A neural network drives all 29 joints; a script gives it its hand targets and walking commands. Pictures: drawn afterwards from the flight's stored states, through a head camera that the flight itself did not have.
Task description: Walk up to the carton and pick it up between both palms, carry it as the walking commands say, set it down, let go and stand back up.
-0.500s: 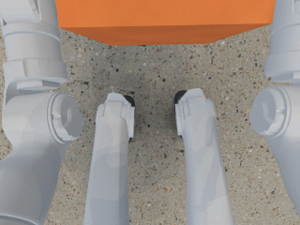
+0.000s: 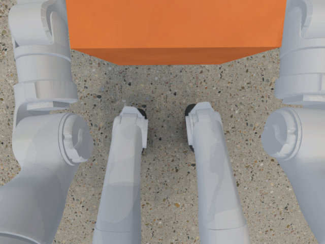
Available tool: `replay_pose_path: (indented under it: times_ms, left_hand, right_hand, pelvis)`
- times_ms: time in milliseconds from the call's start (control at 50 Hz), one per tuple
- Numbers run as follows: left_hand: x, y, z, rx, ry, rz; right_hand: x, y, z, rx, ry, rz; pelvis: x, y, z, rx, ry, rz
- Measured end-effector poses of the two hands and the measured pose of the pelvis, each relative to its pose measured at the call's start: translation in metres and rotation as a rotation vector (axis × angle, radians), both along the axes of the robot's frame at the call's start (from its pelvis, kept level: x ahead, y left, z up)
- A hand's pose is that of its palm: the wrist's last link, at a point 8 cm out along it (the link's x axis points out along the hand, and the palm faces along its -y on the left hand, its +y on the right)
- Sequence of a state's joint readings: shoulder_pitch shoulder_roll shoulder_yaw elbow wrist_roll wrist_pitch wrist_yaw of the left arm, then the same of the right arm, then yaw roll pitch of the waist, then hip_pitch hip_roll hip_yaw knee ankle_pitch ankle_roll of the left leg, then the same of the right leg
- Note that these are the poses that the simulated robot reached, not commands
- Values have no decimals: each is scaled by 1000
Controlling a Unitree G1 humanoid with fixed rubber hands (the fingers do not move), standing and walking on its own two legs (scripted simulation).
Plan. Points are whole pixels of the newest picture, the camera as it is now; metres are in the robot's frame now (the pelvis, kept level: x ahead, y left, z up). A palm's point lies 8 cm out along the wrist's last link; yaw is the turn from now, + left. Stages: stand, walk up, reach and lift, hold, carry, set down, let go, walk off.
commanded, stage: reach and lift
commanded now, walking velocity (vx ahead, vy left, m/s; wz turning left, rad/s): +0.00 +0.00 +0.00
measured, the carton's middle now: out of the picture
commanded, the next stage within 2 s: none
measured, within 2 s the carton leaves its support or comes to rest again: neither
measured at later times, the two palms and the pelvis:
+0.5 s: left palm out of the picture +0.53 +0.16 -0.01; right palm out of the picture +0.52 -0.20 -0.02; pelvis +0.00 +0.00 +0.06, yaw -1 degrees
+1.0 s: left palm out of the picture +0.51 +0.16 +0.07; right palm out of the picture +0.49 -0.20 +0.06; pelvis +0.01 +0.00 +0.11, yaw -2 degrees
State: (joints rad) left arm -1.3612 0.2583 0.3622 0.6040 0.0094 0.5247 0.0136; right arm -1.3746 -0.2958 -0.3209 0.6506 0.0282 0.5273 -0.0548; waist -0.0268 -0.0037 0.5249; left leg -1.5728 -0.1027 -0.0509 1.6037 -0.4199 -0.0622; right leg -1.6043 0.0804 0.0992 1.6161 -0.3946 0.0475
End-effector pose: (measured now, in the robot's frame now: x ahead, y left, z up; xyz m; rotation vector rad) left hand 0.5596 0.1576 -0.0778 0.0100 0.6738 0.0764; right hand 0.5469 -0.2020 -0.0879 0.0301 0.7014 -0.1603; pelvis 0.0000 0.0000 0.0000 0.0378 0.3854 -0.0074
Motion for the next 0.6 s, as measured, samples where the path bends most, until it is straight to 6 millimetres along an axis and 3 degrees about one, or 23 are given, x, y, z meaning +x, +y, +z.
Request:
replay_pose_path:
  times_ms: [280,600]
  left_hand:
    - [-18,0,33,12,-2,-14]
    - [-34,4,85,12,-14,-5]
  right_hand:
    - [-18,0,36,-33,-1,20]
    - [-34,4,83,-27,-13,28]
  pelvis:
    - [5,1,31,4,-53,-12]
    - [3,0,66,2,-123,-16]
